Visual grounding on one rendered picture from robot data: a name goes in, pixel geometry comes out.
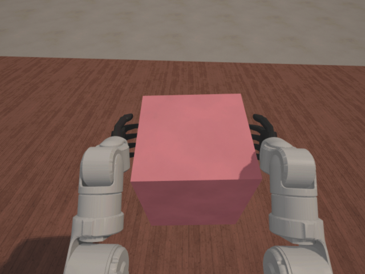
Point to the carton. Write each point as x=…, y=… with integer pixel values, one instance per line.
x=195, y=161

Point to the robot left upper arm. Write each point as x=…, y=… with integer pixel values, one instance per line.
x=98, y=259

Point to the left robot hand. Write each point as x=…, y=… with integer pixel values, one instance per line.
x=120, y=129

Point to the right robot hand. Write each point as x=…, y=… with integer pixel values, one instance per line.
x=266, y=131

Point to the robot right upper arm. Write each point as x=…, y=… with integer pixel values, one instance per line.
x=294, y=260

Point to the right robot forearm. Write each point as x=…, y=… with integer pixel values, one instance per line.
x=293, y=188

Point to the left robot forearm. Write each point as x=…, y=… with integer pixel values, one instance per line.
x=100, y=185

